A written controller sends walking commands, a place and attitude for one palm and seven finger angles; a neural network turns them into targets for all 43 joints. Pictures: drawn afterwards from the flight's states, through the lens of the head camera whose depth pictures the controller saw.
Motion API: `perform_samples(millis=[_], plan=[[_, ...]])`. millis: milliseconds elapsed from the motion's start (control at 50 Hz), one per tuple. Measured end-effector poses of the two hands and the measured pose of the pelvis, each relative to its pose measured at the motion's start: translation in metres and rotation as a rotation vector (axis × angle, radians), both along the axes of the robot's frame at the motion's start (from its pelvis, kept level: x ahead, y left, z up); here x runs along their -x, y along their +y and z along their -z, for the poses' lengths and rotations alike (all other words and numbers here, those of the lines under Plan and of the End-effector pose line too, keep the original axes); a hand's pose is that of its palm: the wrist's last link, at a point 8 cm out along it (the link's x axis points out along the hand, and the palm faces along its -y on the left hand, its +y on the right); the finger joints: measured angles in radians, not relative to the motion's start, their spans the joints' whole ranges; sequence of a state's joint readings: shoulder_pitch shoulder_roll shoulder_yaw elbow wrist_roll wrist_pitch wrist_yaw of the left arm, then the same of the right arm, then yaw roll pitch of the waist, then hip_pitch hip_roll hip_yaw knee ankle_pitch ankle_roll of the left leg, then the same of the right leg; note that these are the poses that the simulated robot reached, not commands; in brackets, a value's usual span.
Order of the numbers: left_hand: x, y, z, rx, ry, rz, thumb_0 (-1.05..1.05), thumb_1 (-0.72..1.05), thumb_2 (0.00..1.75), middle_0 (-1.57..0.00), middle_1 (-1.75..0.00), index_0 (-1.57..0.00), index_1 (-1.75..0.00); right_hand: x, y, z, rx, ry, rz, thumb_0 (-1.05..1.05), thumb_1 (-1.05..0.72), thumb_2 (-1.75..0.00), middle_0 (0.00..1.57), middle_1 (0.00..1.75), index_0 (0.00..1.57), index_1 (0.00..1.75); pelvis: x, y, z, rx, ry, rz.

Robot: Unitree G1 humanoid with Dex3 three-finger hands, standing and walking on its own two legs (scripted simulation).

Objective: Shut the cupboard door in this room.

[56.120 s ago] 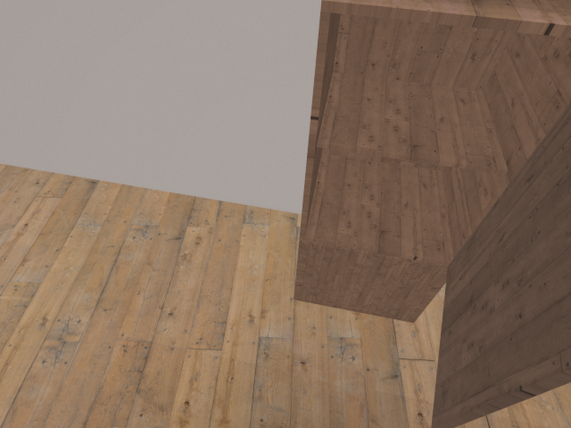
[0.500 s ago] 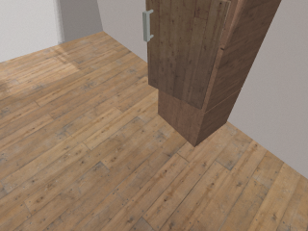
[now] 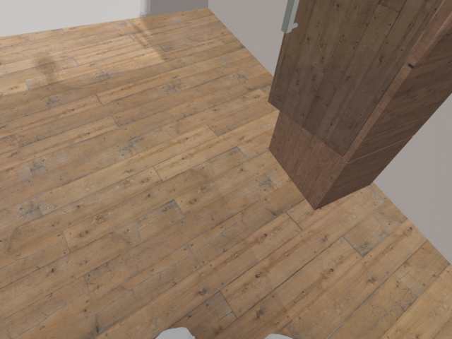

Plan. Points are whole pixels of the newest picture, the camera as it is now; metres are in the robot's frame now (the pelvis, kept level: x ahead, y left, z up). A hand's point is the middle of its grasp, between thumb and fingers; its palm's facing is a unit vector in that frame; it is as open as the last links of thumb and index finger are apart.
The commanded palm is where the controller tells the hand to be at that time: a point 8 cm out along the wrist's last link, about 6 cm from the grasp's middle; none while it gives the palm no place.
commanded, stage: walk to a spot facing it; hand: left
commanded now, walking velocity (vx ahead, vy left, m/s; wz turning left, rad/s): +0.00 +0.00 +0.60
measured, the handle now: (295, 7) +1.04 -0.18 +0.10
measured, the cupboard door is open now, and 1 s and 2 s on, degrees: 15 15 15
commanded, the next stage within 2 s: turn to face it in 1.36 s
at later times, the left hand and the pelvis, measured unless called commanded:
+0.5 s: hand out of the picture -0.01 +0.18 -0.13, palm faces +0.32 -0.91 -0.28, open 7.4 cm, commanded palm none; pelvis +0.01 -0.03 +0.03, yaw +18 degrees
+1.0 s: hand out of the picture +0.04 +0.30 -0.16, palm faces +0.58 -0.79 -0.20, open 7.4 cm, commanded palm none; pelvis +0.13 +0.12 +0.02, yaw +32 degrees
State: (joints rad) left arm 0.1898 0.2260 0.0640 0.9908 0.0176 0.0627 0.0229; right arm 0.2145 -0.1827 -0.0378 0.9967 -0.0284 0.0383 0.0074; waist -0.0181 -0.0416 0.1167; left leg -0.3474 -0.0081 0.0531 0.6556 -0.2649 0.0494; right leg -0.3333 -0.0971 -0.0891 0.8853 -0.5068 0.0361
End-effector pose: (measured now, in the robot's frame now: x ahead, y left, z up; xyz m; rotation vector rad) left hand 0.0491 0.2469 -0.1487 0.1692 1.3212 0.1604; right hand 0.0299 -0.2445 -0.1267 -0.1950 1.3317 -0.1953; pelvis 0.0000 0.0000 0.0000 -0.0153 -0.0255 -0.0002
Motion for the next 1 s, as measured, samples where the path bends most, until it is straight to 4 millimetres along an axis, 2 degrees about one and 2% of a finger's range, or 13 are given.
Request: perform_samples(millis=[140, 300, 360, 400, 520, 580, 640, 740, 820, 860, 900, 960, 1000], plan=[[0.017, 0.015, -0.023, -0.019, -0.019, -0.065, 0.00, 0.91, 0.90, -0.20, -0.30, -0.20, -0.30, 0.003, 0.010, -0.013, 0.000, 0.030, -0.063, 0.01, -0.91, -0.90, 0.20, 0.30, 0.21, 0.30, 0.009, 0.004, -0.017, 0.020, 0.047, -0.069], [0.020, 0.009, -0.041, -0.052, -0.102, -0.125, 0.00, 0.91, 0.90, -0.20, -0.29, -0.20, -0.30, -0.012, -0.013, -0.012, 0.000, 0.023, -0.127, 0.01, -0.91, -0.90, 0.20, 0.30, 0.21, 0.30, 0.011, -0.012, -0.020, 0.027, 0.062, -0.164], [0.030, 0.000, -0.043, -0.080, -0.141, -0.157, 0.00, 0.91, 0.90, -0.20, -0.30, -0.20, -0.30, -0.028, -0.027, -0.004, -0.007, 0.013, -0.153, 0.01, -0.91, -0.90, 0.20, 0.30, 0.21, 0.30, 0.006, -0.025, -0.014, -0.011, 0.074, -0.198], [0.045, -0.007, -0.045, -0.093, -0.128, -0.202, 0.00, 0.91, 0.90, -0.20, -0.30, -0.20, -0.30, -0.045, -0.033, -0.003, -0.006, 0.006, -0.189, 0.01, -0.91, -0.90, 0.20, 0.30, 0.20, 0.30, 0.006, -0.029, -0.015, -0.012, 0.067, -0.224], [0.083, -0.024, -0.052, -0.070, -0.049, -0.317, 0.00, 0.91, 0.90, -0.20, -0.30, -0.20, -0.30, -0.104, -0.025, -0.018, -0.029, -0.062, -0.295, 0.01, -0.91, -0.90, 0.19, 0.30, 0.20, 0.30, -0.014, -0.025, -0.026, -0.035, 0.058, -0.326], [0.095, -0.029, -0.049, -0.049, -0.029, -0.380, 0.00, 0.91, 0.90, -0.20, -0.30, -0.20, -0.30, -0.136, -0.008, -0.018, -0.033, -0.068, -0.366, 0.01, -0.91, -0.90, 0.19, 0.30, 0.20, 0.30, -0.025, -0.017, -0.026, -0.031, 0.057, -0.387], [0.108, -0.033, -0.042, -0.024, -0.002, -0.459, 0.00, 0.91, 0.90, -0.20, -0.30, -0.20, -0.30, -0.171, 0.021, -0.015, -0.037, -0.062, -0.456, 0.01, -0.91, -0.90, 0.19, 0.30, 0.20, 0.30, -0.037, -0.004, -0.022, -0.021, 0.056, -0.446], [0.138, -0.035, -0.025, 0.039, 0.101, -0.590, 0.00, 0.90, 0.90, -0.20, -0.30, -0.20, -0.30, -0.243, 0.102, -0.010, -0.059, -0.112, -0.625, 0.01, -0.91, -0.90, 0.19, 0.30, 0.20, 0.30, -0.061, 0.032, -0.010, -0.009, 0.059, -0.517], [0.156, -0.019, -0.005, 0.096, 0.208, -0.649, 0.00, 0.90, 0.90, -0.20, -0.30, -0.20, -0.30, -0.292, 0.171, -0.003, -0.077, -0.245, -0.708, 0.01, -0.91, -0.90, 0.19, 0.30, 0.20, 0.30, -0.078, 0.071, 0.010, -0.002, 0.052, -0.549], [0.147, 0.000, -0.004, 0.094, 0.221, -0.650, 0.00, 0.91, 0.90, -0.20, -0.30, -0.20, -0.30, -0.300, 0.191, -0.007, -0.083, -0.272, -0.712, 0.01, -0.91, -0.90, 0.19, 0.30, 0.20, 0.30, -0.086, 0.082, 0.008, -0.009, 0.038, -0.547], [0.126, 0.025, -0.007, 0.071, 0.181, -0.644, 0.01, 0.91, 0.90, -0.20, -0.30, -0.20, -0.30, -0.300, 0.202, -0.013, -0.081, -0.265, -0.707, 0.01, -0.91, -0.90, 0.20, 0.30, 0.20, 0.30, -0.096, 0.092, 0.001, -0.010, 0.030, -0.549], [0.081, 0.063, -0.016, 0.032, 0.076, -0.625, 0.01, 0.91, 0.90, -0.20, -0.29, -0.20, -0.30, -0.292, 0.210, -0.017, -0.078, -0.213, -0.683, 0.01, -0.91, -0.90, 0.20, 0.30, 0.20, 0.30, -0.114, 0.108, -0.010, -0.009, 0.022, -0.559], [0.047, 0.086, -0.023, 0.011, 0.002, -0.613, 0.01, 0.91, 0.90, -0.19, -0.29, -0.20, -0.30, -0.289, 0.207, -0.019, -0.062, -0.183, -0.641, 0.00, -0.93, -0.90, 0.20, 0.30, 0.21, 0.30, -0.126, 0.118, -0.015, -0.010, 0.019, -0.566]])
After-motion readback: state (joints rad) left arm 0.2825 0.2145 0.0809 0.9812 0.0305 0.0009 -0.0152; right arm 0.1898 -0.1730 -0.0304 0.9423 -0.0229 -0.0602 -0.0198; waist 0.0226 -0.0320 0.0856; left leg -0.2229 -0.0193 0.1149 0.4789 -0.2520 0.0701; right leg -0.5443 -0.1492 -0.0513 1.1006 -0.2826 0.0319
